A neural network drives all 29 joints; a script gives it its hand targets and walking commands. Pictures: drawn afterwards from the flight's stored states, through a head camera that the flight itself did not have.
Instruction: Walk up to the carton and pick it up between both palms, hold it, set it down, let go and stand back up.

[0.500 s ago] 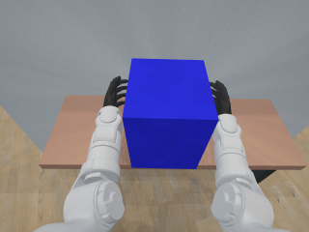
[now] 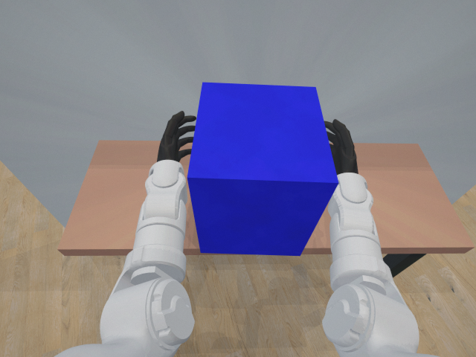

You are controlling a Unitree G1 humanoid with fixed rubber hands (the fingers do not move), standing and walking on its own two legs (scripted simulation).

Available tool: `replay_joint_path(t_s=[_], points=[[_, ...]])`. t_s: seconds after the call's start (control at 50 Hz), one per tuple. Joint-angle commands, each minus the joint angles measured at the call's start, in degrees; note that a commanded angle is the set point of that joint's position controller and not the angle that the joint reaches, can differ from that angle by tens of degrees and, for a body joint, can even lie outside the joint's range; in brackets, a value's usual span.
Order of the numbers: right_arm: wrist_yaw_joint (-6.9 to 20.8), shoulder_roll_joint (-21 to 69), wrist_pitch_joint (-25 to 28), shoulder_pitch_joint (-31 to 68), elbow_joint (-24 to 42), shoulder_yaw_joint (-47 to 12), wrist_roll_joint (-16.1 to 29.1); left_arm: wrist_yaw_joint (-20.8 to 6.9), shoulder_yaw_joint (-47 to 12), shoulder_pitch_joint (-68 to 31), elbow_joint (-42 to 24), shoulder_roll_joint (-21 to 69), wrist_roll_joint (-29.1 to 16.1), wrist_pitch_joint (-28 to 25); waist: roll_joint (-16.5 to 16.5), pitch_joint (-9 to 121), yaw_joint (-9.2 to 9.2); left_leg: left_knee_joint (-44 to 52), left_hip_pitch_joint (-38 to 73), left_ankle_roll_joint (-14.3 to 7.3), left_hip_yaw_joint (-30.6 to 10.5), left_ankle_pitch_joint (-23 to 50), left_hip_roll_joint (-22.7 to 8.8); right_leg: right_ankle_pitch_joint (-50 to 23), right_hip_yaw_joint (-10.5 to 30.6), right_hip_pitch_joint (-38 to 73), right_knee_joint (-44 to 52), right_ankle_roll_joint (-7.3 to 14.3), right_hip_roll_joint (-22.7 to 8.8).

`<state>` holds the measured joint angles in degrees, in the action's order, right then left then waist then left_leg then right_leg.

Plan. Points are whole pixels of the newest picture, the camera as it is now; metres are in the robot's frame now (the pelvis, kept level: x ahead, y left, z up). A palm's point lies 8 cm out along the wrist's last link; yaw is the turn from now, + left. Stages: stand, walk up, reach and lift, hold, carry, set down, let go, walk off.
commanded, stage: set down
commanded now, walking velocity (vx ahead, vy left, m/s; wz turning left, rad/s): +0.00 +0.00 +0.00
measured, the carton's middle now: (254, 175) +0.43 -0.02 +0.04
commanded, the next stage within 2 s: none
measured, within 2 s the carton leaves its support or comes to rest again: neither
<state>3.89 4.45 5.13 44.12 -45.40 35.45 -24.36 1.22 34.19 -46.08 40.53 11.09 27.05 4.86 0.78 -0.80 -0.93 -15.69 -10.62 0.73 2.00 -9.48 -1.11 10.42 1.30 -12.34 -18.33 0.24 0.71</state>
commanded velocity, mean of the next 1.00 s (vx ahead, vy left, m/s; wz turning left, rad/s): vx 0.00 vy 0.00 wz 0.00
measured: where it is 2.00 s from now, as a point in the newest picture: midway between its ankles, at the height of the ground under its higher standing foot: outside the picture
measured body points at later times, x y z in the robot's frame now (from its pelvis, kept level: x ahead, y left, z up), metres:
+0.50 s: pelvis +0.00 +0.00 +0.00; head +0.05 +0.01 +0.45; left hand +0.44 +0.13 +0.07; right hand +0.43 -0.17 +0.09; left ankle -0.02 +0.13 -0.75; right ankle -0.02 -0.11 -0.75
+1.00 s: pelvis -0.03 -0.01 -0.02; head +0.03 +0.00 +0.43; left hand +0.44 +0.20 +0.10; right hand +0.46 -0.20 +0.11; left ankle -0.02 +0.13 -0.75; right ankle -0.02 -0.11 -0.75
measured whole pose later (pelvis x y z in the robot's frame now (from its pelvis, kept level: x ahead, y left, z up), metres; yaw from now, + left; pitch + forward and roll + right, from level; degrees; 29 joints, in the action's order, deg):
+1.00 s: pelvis -0.03 -0.01 -0.02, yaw +1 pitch +20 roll -2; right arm -0.1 -20.1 9.1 63.5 -82.7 -4.6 22.0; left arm 7.6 -4.2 -63.3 79.5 -13.4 -13.9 -8.4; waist -0.1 15.4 2.2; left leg -28.8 -38.0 2.3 -0.6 -11.1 -3.6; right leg 8.8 -1.2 -35.9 -24.4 1.6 3.0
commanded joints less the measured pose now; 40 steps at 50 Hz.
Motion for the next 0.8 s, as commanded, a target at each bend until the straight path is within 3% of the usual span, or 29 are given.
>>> replay_joint_path(t_s=[0.0,0.08,0.16,0.18,0.22,0.28,0.32,0.36,0.38,0.4,0.48,0.5,0.54,0.58,0.62,0.68,0.72,0.76,0.78], points=[[7.1,24.0,-0.1,21.2,-3.8,-14.6,-1.6,-5.0,-10.6,-16.9,4.3,18.1,0.5,1.5,2.6,18.8,2.08,-2.0,8.6,-2.2,4.4,15.5,0.9,-25.1,-6.6,7.9,-0.3,-4.8,-0.3],[7.4,23.3,-0.7,20.7,-3.8,-13.8,-1.8,-5.0,-9.8,-17.9,3.8,16.2,0.7,1.3,1.8,18.1,2.40,-0.7,7.5,-3.0,4.6,12.7,1.2,-24.3,-6.2,8.5,-0.7,-5.2,-0.5],[7.6,21.7,-0.7,20.4,-3.8,-13.3,-1.6,-4.9,-9.8,-17.0,3.2,16.8,0.9,1.8,0.9,17.6,2.49,-2.1,11.1,-2.3,4.2,16.1,0.6,-21.5,-6.8,4.4,0.0,-4.7,0.1],[7.7,22.3,-1.1,20.3,-4.3,-13.7,-1.9,-5.0,-9.1,-16.9,3.8,16.5,1.2,2.0,2.2,16.2,2.89,-2.2,11.0,-2.5,4.7,16.6,0.7,-22.4,-6.6,5.0,0.3,-4.9,0.2],[7.2,20.0,-1.1,19.5,-3.2,-13.2,-1.2,-4.6,-9.2,-16.4,2.6,15.0,0.7,1.8,1.6,18.5,2.28,-2.2,9.5,-2.3,4.5,15.9,0.9,-23.1,-6.2,6.0,-0.3,-4.7,0.2],[6.4,12.7,-0.9,19.6,-4.9,-11.0,-0.6,-2.8,-7.6,-17.4,2.1,8.7,0.0,1.2,0.4,18.8,2.97,-2.5,10.4,-1.8,4.6,16.2,0.5,-21.6,-6.6,4.0,-0.6,-4.6,0.4],[4.8,7.1,-1.1,19.2,-4.7,-9.8,0.3,-0.9,-5.9,-17.6,2.8,1.9,-0.3,0.6,2.5,18.5,3.17,-2.8,9.7,-2.1,5.0,16.3,0.8,-21.4,-5.6,4.3,-0.2,-4.7,0.5],[3.1,5.5,-0.8,20.1,-4.9,-12.1,3.2,0.7,-8.3,-19.6,2.5,0.3,-2.8,-0.8,2.7,19.5,3.13,-2.3,5.0,-2.6,5.3,13.5,1.1,-23.6,-4.8,7.6,-0.8,-5.1,0.2],[2.2,0.8,-0.2,20.2,-4.9,-12.5,4.9,1.8,-8.1,-19.2,3.2,-4.6,-3.7,-1.7,1.3,22.1,4.24,-2.3,3.4,-2.1,5.7,13.8,1.3,-25.6,-3.9,9.2,-1.7,-5.1,0.0],[0.9,-3.6,0.3,21.7,-6.2,-13.4,7.4,3.2,-10.6,-21.0,4.0,-8.1,-6.0,-2.6,0.3,23.5,3.46,-3.0,2.8,-1.5,5.5,14.7,1.1,-25.7,-4.1,8.6,-2.1,-4.5,0.6],[-3.2,-10.4,1.4,28.3,-14.6,-22.1,18.9,7.7,-15.5,-27.5,12.2,-15.5,-12.9,-6.3,-0.6,30.3,5.14,-6.4,-2.3,-0.4,4.5,16.3,0.3,-29.0,-2.0,5.1,-3.5,-2.9,1.0],[-4.2,-11.5,2.0,29.6,-16.3,-23.6,21.6,8.3,-17.1,-28.9,13.6,-16.7,-15.7,-7.2,-1.2,32.4,4.56,-7.5,-4.0,-0.1,4.3,15.4,0.1,-28.9,-1.6,5.3,-4.2,-2.7,0.8],[-5.0,-15.4,3.0,33.0,-17.2,-27.4,26.1,9.1,-19.6,-30.9,18.0,-18.7,-20.0,-9.4,0.6,37.8,5.18,-9.2,-6.5,0.6,3.8,17.1,-0.4,-31.5,-1.6,5.4,-5.6,-2.2,1.0],[-5.7,-17.6,4.2,34.3,-18.7,-30.5,29.8,9.5,-22.0,-31.4,22.5,-20.9,-23.5,-11.9,0.7,44.0,5.69,-10.5,-8.5,1.1,3.3,17.4,-0.4,-33.7,-1.1,6.7,-6.8,-1.6,0.4],[-6.3,-21.5,5.2,35.8,-22.9,-32.3,33.0,9.9,-25.7,-33.4,26.4,-21.4,-26.5,-13.3,-0.7,46.9,4.73,-12.5,-5.8,2.7,2.4,21.7,-1.1,-32.9,-2.2,2.4,-6.8,-1.0,1.4],[-7.0,-25.9,6.1,37.8,-26.5,-33.8,36.7,9.3,-28.8,-35.2,30.6,-23.7,-30.1,-14.4,-0.7,45.5,3.84,-14.8,-1.8,3.7,1.6,24.0,-1.6,-27.0,-3.7,-5.7,-5.7,-0.5,2.8],[-6.8,-27.3,6.2,39.7,-27.7,-36.4,40.0,8.5,-29.9,-36.7,33.7,-26.0,-32.5,-15.1,0.1,43.8,4.17,-15.3,-4.3,3.6,1.2,22.3,-1.2,-25.9,-3.1,-6.6,-5.6,-0.8,2.4],[-6.0,-29.6,6.1,39.5,-30.0,-38.1,42.6,7.8,-32.6,-36.8,34.3,-26.4,-35.4,-15.6,0.8,42.4,3.23,-14.7,-4.9,3.7,0.8,20.4,-1.5,-24.8,-3.7,-8.2,-5.7,-0.9,2.7],[-5.7,-31.6,6.0,39.8,-32.2,-38.0,43.2,7.4,-34.0,-38.1,34.8,-26.9,-36.8,-15.6,-0.4,42.7,1.73,-14.7,-3.9,4.5,0.6,19.9,-1.6,-23.0,-3.9,-10.0,-5.2,-0.7,2.9]])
